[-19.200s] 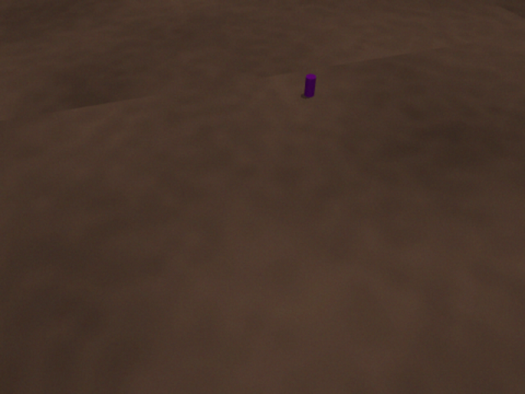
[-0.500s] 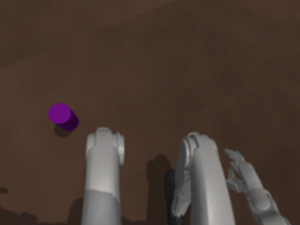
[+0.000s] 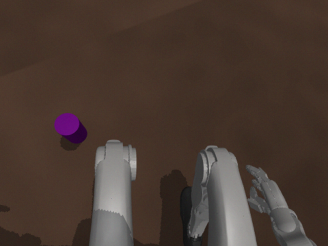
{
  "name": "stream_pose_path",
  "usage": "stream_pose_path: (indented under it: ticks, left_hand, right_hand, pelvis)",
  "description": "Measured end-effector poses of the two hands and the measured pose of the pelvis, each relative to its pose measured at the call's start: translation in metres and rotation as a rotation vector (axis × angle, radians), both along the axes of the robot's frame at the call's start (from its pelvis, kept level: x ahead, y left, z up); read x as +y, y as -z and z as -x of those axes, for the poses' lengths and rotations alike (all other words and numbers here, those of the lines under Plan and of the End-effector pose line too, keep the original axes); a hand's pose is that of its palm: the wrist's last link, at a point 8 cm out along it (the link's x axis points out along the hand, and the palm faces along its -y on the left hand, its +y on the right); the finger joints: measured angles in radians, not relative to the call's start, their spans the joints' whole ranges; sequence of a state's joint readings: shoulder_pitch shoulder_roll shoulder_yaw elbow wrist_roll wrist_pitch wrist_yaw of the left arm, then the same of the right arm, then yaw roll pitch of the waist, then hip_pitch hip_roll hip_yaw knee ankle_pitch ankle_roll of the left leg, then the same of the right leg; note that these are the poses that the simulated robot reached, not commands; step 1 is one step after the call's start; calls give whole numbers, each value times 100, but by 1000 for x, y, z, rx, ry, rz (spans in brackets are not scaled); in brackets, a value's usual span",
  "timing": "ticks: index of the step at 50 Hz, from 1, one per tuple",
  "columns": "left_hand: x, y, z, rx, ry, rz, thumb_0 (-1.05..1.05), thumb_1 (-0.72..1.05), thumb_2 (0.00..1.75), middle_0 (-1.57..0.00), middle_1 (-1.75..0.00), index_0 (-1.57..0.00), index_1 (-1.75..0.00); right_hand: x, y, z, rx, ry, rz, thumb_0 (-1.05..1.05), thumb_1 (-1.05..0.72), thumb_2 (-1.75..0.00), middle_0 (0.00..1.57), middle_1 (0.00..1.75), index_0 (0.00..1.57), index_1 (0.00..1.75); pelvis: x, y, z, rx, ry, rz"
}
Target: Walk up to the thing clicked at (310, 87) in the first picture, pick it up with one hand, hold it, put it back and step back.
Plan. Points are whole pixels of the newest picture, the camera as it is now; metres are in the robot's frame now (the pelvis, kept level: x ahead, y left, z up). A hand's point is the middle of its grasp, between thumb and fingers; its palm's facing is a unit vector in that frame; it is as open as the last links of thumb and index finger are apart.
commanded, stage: go down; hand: left
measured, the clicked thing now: (72, 129) +0.39 +0.31 -0.28
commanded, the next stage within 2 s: none
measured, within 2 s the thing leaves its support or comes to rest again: neither
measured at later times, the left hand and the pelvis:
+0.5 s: hand out of the picture +0.26 +0.48 +0.04, palm faces +0.39 -0.92 -0.04, open 17.5 cm; pelvis +0.00 +0.00 +0.00, yaw +0 degrees
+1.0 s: hand out of the picture +0.26 +0.48 +0.04, palm faces +0.39 -0.92 -0.04, open 17.5 cm; pelvis +0.00 +0.00 +0.00, yaw +0 degrees
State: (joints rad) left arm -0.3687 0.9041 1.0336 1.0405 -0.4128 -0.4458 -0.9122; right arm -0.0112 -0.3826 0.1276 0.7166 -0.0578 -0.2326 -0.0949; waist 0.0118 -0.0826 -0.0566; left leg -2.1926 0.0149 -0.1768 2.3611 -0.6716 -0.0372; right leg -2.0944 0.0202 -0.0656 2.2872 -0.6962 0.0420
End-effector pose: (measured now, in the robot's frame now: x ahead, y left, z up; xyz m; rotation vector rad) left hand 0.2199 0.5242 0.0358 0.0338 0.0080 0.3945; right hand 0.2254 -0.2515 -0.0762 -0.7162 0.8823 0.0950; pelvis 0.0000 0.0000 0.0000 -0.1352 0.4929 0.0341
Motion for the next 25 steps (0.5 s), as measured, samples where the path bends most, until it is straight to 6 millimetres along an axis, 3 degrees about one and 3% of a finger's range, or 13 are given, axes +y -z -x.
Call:
stream_pose_path:
  ticks: [25]
  left_hand:
    - [1, -3, 2, 0, -2, -5, -1, -52, 12, -1, -5, 0, -6]
  right_hand:
    - [1, -3, -7, -5, -5, -4, 1, -92, -91, 21, 30, 21, 30]
  pelvis:
    - [0, -3, -2, 12, -3, 1]
